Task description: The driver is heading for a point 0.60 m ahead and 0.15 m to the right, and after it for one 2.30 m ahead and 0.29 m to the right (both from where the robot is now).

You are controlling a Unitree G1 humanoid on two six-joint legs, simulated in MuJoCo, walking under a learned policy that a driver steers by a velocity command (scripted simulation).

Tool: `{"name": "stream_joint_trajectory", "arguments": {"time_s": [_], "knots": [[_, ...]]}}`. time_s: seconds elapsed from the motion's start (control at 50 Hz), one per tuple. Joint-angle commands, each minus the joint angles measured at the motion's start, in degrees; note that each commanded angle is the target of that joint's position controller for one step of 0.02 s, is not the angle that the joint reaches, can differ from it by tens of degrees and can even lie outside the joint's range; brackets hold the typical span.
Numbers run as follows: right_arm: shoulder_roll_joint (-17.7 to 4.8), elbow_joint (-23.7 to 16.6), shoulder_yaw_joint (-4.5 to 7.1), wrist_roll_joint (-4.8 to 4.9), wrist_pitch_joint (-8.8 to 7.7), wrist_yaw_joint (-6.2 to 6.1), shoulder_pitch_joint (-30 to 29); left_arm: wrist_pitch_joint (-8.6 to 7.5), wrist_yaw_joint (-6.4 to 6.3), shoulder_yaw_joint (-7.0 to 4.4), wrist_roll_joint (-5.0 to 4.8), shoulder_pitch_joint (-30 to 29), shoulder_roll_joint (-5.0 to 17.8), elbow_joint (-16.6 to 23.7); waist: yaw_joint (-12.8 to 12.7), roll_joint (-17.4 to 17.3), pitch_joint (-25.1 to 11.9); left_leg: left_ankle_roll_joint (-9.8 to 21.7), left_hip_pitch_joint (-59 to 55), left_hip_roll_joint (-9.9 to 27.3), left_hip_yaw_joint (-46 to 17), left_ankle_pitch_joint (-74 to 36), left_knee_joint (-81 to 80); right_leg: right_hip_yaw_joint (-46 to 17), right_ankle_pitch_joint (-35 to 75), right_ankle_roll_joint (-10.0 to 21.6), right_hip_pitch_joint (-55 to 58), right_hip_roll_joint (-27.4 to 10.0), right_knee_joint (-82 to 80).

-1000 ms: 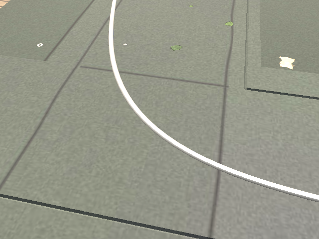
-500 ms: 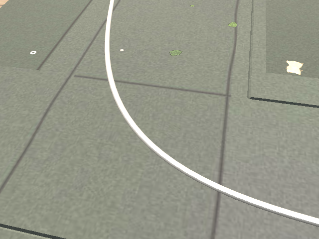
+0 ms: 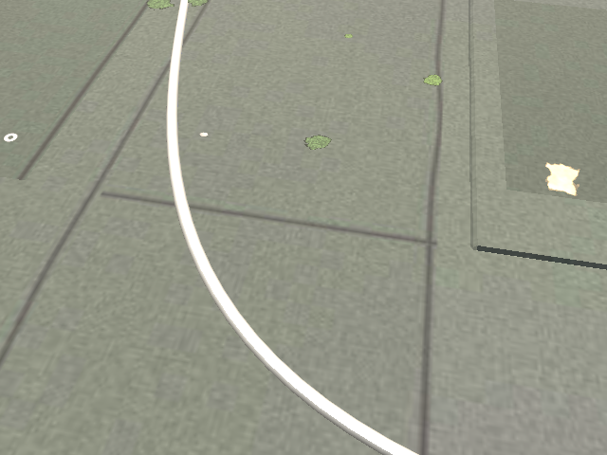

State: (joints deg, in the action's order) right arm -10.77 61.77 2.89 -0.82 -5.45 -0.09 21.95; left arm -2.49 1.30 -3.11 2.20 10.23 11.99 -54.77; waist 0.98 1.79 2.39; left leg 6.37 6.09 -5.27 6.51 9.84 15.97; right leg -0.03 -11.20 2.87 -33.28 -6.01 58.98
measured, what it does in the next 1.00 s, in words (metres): walks ahead: right foot, then left foot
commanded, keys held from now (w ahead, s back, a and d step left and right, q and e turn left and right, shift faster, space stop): w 0.50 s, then w+e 0.44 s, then w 0.06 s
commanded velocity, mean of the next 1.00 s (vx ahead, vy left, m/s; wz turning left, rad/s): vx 0.50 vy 0.00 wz -0.17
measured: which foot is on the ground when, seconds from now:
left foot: down 0.00-0.32, up 0.34-0.82, down 0.84-1.00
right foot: up 0.00-0.28, down 0.30-0.86, up 0.88-1.00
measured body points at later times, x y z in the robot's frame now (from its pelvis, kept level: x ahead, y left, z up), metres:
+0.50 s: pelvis +0.29 -0.06 +0.00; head +0.31 -0.07 +0.45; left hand +0.31 +0.20 -0.14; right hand +0.34 -0.31 -0.15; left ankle +0.27 +0.09 -0.66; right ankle +0.30 -0.12 -0.75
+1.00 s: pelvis +0.56 -0.02 +0.00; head +0.59 -0.01 +0.44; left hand +0.65 +0.24 -0.15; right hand +0.62 -0.29 -0.12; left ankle +0.61 +0.06 -0.75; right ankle +0.47 -0.13 -0.66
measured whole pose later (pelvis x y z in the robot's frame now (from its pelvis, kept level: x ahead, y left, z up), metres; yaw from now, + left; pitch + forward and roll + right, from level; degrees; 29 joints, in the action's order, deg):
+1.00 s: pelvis +0.56 -0.02 +0.00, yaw -13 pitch +1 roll +0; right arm -12.1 50.7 3.0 -1.7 -5.1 -0.4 10.0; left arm -2.4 0.8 -4.8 1.4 17.3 14.9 -53.6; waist -1.4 2.3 2.3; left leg 2.9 15.4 0.1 7.4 10.0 24.6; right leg -0.7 -18.7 5.0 -24.7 -0.7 64.9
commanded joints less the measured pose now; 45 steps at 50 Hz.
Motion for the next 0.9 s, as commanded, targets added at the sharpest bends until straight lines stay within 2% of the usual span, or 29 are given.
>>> {"name": "stream_joint_trajectory", "arguments": {"time_s": [0.02,0.1,0.16,0.2,0.24,0.26,0.28,0.3,0.32,0.34,0.36,0.38,0.4,0.42,0.44,0.46,0.52,0.56,0.62,0.7,0.74,0.78,0.8,0.82,0.84,0.86,0.88,0.9], "knots": [[-5.56,-2.48,0.42,0.14,-0.9,-0.07,1.81,0.45,0.44,-0.1,-0.27,-2.13,1.97,3.26,-0.98,-3.78,3.58,6.12,1.52,15.7,-12.14,-8.46,-11.29,1.25,6.22,-1.57,-4.59,-1.29,-7.04],[-5.63,-1.62,0.15,0.19,-0.92,-0.15,6.21,0.12,0.57,0.58,-0.92,-9.77,1.11,5.85,1.42,-4.69,3.66,4.86,-3.19,14.89,-9.12,-16.25,-10.14,3.75,11.65,-1.59,-3.49,0.74,-18.16],[-5.73,-0.64,0.09,-0.21,-0.73,-0.49,8.98,-0.24,0.48,0.65,-0.99,-13.87,1.51,7.47,2.74,-5.31,4.11,5.12,-9.07,16.21,-8.52,-21.31,-8.02,4.68,10.99,-0.48,-4.08,2.05,-22.69],[-6.27,-0.21,0.26,-0.6,-0.53,-0.85,9.34,-0.64,0.42,0.48,-0.97,-15.04,2.09,8.42,2.52,-5.63,4.41,5.1,-12.66,17.62,-8.46,-26.0,-5.81,4.76,8.04,0.83,-3.73,2.77,-25.0],[-7.16,-0.3,0.52,-0.76,-0.41,-1.17,7.6,-1.17,0.12,0.05,-0.95,-12.18,2.81,8.07,0.35,-6.22,3.05,4.05,-13.84,18.06,-7.16,-37.94,-0.79,5.71,3.64,2.77,2.16,4.94,-27.58],[-7.87,-0.34,0.73,-0.81,-0.3,-1.24,6.76,-1.48,-0.26,-0.48,-0.87,-7.43,3.64,6.66,-1.78,-6.72,0.54,3.31,-13.7,17.79,-6.49,-45.79,4.77,6.4,1.69,3.89,8.42,6.89,-28.63],[-8.21,-0.47,0.82,-0.56,-0.03,-1.14,5.63,-1.97,-0.74,-1.2,-0.61,1.52,4.6,3.66,-5.7,-5.56,-3.91,2.25,-11.84,16.14,-4.87,-47.95,14.68,7.34,3.66,5.25,18.7,8.66,-32.32],[-7.28,-1.45,0.46,-0.05,-0.04,-0.99,4.95,-2.52,-1.34,-2.33,0.58,11.78,7.47,0.71,-9.39,-3.86,-9.86,1.2,-1.95,14.02,-3.66,-36.34,27.85,1.73,3.51,7.49,33.95,3.35,-32.52],[-1.55,-3.47,-0.76,2.42,-0.05,-0.22,10.08,-2.6,-1.69,-4.07,1.99,19.31,14.29,0.03,-8.67,8.04,-19.38,-1.76,18.39,5.73,-0.16,-5.08,51.16,-24.57,-1.88,14.72,53.05,-15.22,-34.75],[-5.06,-2.79,0.44,1.52,-0.06,-0.13,9.64,-1.56,-1.05,-4.0,-0.01,16.84,13.31,-0.15,-7.59,6.54,-20.96,-1.25,26.5,1.28,-7.54,19.21,60.72,-39.66,-3.19,16.98,52.07,-18.36,-42.94],[-6.35,-4.35,1.03,0.67,0.19,-0.17,3.96,-1.37,-0.85,-3.26,-1.22,9.33,10.74,0.8,-4.62,2.41,-10.49,-0.72,30.68,5.62,-9.61,14.16,61.68,-29.71,-6.8,14.76,43.19,-15.78,-43.75],[-5.54,-5.34,0.8,0.33,-0.14,0.09,0.37,-1.74,-0.58,-2.13,-1.36,5.03,6.63,1.52,-3.54,-0.17,-4.72,-0.71,30.05,7.73,-9.45,9.62,58.28,-22.81,-3.84,12.91,34.73,-13.32,-46.17],[-4.38,-5.28,0.82,0.0,0.14,0.22,-0.48,-2.16,-0.6,-1.45,-1.24,3.5,4.39,1.18,-1.72,-0.36,-1.55,-0.81,27.67,9.45,-9.2,7.31,54.55,-17.22,-0.01,10.51,29.09,-10.35,-47.94],[-3.6,-5.18,0.76,-0.94,0.93,0.47,0.37,-2.51,-0.86,-0.84,-1.49,3.58,2.66,0.3,0.0,0.78,-0.32,-1.42,24.65,10.49,-9.06,6.22,51.59,-12.97,3.34,8.76,24.93,-7.93,-49.1],[-2.5,-4.71,0.63,-1.33,1.71,0.86,1.53,-2.9,-1.04,-0.55,-1.41,4.75,2.1,-0.45,0.78,1.38,-0.54,-1.95,22.63,10.67,-8.62,5.57,50.21,-10.48,5.75,8.2,23.39,-6.83,-49.67],[-2.24,-4.88,0.66,-1.5,2.24,1.15,1.41,-3.38,-1.15,-0.6,-1.39,6.75,2.66,-1.24,1.03,1.33,-0.64,-2.42,22.53,10.57,-7.85,5.0,49.58,-9.26,9.48,8.47,23.15,-6.29,-49.91],[-2.81,-7.44,0.76,-1.64,3.13,1.58,-4.97,-3.88,-1.2,-0.85,-1.64,10.38,4.88,-2.46,0.82,1.16,1.22,-4.04,27.82,11.96,-6.19,0.31,44.61,-6.74,12.91,9.15,23.81,-5.18,-51.78],[-3.4,-9.73,0.73,-1.49,3.15,1.65,-10.9,-3.66,-1.19,-0.6,-1.8,12.72,4.74,-2.85,-0.4,1.08,2.61,-5.5,31.19,12.3,-5.24,-3.58,38.77,-6.73,14.73,9.54,25.24,-4.37,-52.42],[-2.95,-12.31,0.22,-0.91,2.91,1.72,-17.84,-3.37,-1.3,-0.51,-1.76,15.55,5.15,-3.11,-2.15,1.22,3.17,-6.94,30.99,10.94,-4.22,-7.94,28.53,-6.5,18.0,9.28,27.24,-3.26,-51.63],[-3.41,-15.09,-0.19,-0.43,2.51,1.5,-24.62,-3.01,-1.67,-0.7,-1.46,19.32,5.98,-3.69,-4.51,2.14,2.68,-6.92,30.59,8.9,-3.9,-9.35,21.1,-8.14,22.4,9.61,33.09,-3.86,-48.42],[-4.38,-16.61,-0.11,-0.18,2.01,1.38,-26.52,-2.73,-1.99,-1.03,-1.1,19.43,6.75,-3.45,-4.61,2.69,2.65,-6.26,29.95,8.4,-4.66,-7.1,18.75,-9.87,24.81,9.63,35.64,-4.87,-46.06],[-5.74,-16.91,0.25,0.08,1.26,1.17,-24.12,-2.49,-2.27,-1.56,-0.79,17.42,7.91,-2.69,-2.64,3.13,1.8,-5.05,24.65,7.49,-5.25,-3.31,15.58,-10.91,28.08,8.38,35.86,-5.42,-42.7],[-6.65,-16.0,0.67,0.09,0.82,0.87,-20.04,-2.47,-2.23,-1.87,-0.8,15.73,8.63,-2.13,-0.65,3.28,0.21,-4.27,18.22,6.09,-4.79,-1.08,13.62,-10.67,32.42,7.37,34.51,-4.82,-38.91],[-7.8,-13.65,1.35,-0.17,0.19,0.34,-12.27,-2.47,-1.95,-2.02,-1.08,14.41,8.83,-1.71,2.76,1.29,-3.78,-3.19,7.75,4.82,-3.89,-2.33,9.8,-8.98,34.93,6.2,32.34,-2.32,-30.17],[-10.99,-11.74,2.43,-1.48,-0.6,-0.45,-2.86,-2.63,-1.63,-1.69,-1.66,13.83,7.17,-0.48,6.14,-2.54,-10.59,-1.0,-6.7,11.11,-9.73,-0.47,9.0,-6.54,26.13,5.03,24.36,1.34,-16.67],[-16.74,-12.56,3.69,-3.12,-0.67,-1.02,2.7,-2.59,-1.6,-0.61,-3.58,16.83,1.7,2.19,5.75,-12.51,-19.21,2.3,-22.21,27.52,-30.45,7.47,6.18,-1.41,-0.95,2.9,8.16,8.74,1.95],[-16.98,-12.81,3.85,-2.17,0.49,-0.61,-0.6,-2.14,-1.74,-1.32,-3.21,20.04,3.93,2.55,2.78,-18.22,-21.34,6.16,-21.78,32.18,-46.61,9.45,-0.8,-2.7,-19.16,3.27,-0.65,10.82,11.04],[-11.26,-14.06,2.59,-1.54,1.04,-0.42,-6.04,-1.29,-1.88,-1.9,-2.16,17.56,6.06,1.7,0.61,-9.65,-12.76,5.12,-14.16,29.94,-39.1,15.42,-1.08,-4.16,-14.73,3.69,-3.02,6.22,14.42]]}}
